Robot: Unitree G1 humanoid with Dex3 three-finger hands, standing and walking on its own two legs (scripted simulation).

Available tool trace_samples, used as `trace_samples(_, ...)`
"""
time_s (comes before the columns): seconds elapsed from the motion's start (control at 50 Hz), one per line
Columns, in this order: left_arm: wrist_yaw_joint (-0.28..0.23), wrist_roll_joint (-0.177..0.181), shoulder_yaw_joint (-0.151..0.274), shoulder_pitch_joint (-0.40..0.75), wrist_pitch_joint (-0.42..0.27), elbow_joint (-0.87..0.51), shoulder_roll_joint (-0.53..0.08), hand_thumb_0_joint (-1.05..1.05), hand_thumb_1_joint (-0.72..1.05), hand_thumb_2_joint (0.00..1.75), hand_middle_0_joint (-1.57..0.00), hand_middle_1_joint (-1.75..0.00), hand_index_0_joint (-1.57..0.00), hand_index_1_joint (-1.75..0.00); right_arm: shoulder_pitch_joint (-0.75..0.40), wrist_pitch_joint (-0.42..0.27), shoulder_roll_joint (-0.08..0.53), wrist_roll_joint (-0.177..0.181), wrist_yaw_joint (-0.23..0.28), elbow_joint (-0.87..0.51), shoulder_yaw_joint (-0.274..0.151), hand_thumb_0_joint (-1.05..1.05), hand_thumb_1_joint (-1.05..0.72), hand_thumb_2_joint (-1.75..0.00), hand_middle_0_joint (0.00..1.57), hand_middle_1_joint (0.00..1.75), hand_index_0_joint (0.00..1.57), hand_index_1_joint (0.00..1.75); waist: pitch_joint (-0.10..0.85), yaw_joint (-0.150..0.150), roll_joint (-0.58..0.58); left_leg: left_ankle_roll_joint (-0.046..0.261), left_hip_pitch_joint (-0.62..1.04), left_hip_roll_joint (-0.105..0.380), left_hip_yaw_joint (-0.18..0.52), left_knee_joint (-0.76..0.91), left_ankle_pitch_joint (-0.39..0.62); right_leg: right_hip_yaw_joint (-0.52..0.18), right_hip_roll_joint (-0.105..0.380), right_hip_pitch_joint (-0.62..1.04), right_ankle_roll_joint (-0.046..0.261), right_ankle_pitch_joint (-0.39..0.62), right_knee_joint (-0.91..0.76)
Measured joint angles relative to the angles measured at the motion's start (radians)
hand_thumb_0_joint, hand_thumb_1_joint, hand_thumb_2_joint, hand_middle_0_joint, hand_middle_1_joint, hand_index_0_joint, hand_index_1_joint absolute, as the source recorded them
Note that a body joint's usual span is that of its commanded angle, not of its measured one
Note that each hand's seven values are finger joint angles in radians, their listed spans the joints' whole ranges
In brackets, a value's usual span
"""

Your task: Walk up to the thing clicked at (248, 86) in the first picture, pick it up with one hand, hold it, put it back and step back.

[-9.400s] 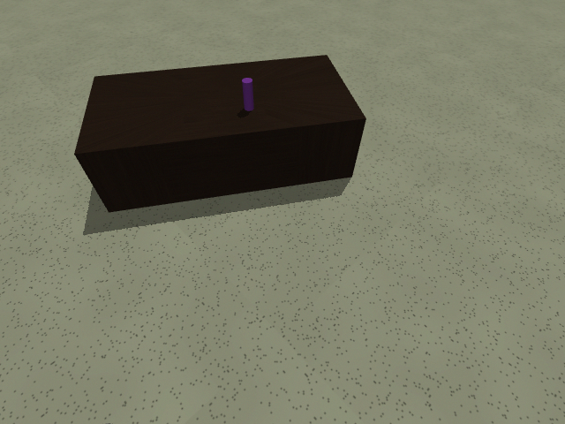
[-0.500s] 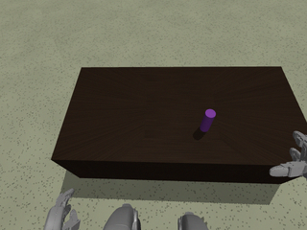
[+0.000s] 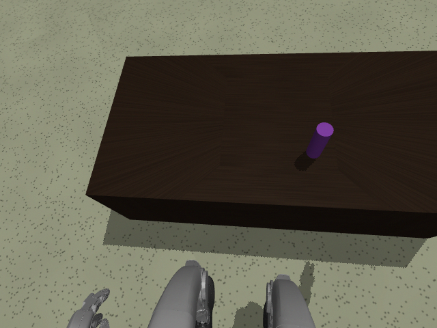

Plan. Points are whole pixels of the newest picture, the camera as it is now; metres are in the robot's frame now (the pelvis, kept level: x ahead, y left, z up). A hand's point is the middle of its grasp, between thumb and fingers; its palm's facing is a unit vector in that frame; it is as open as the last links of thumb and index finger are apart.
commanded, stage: go down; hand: right
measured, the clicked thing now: (318, 141) +0.58 -0.21 -0.26
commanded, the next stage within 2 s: approach in 0.78 s
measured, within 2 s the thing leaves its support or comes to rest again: neither
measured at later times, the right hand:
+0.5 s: hand out of the picture +0.45 -0.39 +0.03, palm faces +0.21 +0.97 -0.09, open 17.0 cm
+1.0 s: hand out of the picture +0.47 -0.39 +0.04, palm faces +0.23 +0.97 -0.06, open 17.3 cm
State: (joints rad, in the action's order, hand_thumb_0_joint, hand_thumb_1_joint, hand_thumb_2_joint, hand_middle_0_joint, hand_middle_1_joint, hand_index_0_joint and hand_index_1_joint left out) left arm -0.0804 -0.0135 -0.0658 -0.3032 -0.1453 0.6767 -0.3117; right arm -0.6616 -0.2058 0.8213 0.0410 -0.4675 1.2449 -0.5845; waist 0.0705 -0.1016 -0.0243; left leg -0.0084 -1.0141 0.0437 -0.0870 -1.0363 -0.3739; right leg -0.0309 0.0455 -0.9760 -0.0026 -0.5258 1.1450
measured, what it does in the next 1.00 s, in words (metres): stands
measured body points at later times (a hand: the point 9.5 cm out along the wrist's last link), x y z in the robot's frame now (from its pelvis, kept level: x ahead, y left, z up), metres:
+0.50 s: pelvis +0.00 -0.01 -0.01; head +0.16 -0.05 +0.41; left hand +0.04 +0.26 -0.11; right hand +0.43 -0.44 +0.04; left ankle +0.06 +0.13 -0.65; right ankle +0.01 -0.12 -0.65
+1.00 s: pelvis +0.00 -0.01 -0.02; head +0.18 -0.06 +0.39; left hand +0.04 +0.27 -0.11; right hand +0.45 -0.44 +0.05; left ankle +0.06 +0.13 -0.65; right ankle +0.01 -0.12 -0.65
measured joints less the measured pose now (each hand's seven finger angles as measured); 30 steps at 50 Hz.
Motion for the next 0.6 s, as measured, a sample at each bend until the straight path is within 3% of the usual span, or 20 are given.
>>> trace_samples(0.2,0.019,-0.014,-0.022,-0.015,0.004,0.001,-0.017,0.00,0.92,0.89,-0.19,-0.30,-0.20,-0.29,-0.086,-0.047,0.081,-0.003,-0.029,0.063,-0.042,-0.01,0.43,-0.05,0.06,0.04,0.05,0.04,0.005,-0.022,0.000,-0.003,-0.063,-0.006,-0.003,-0.023,-0.003,-0.005,0.007,-0.070,0.003,-0.014,0.041)
trace_samples(0.6,0.048,-0.017,-0.042,-0.034,0.027,-0.002,0.000,0.00,0.90,0.90,-0.19,-0.30,-0.20,-0.30,-0.136,-0.070,0.122,0.000,-0.042,0.062,-0.089,-0.01,0.42,-0.04,0.07,0.03,0.06,0.04,0.008,-0.040,0.005,-0.015,-0.093,-0.013,0.001,-0.022,-0.001,-0.002,0.013,-0.109,0.016,-0.029,0.064)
